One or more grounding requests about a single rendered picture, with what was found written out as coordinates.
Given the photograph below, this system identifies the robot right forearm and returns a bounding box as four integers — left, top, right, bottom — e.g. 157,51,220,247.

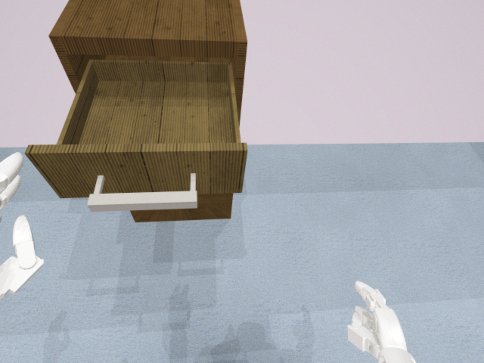
377,347,416,363

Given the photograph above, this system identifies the left robot hand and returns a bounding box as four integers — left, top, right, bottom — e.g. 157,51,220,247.
0,152,44,301

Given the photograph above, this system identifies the handle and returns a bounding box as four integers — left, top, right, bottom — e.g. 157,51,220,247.
87,173,197,212

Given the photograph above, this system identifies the drawer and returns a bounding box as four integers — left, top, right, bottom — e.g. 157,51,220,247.
25,60,247,198

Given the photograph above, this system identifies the right robot hand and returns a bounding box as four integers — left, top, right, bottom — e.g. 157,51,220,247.
348,281,407,358

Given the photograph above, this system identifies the cabinet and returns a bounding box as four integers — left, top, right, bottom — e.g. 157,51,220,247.
49,0,247,222

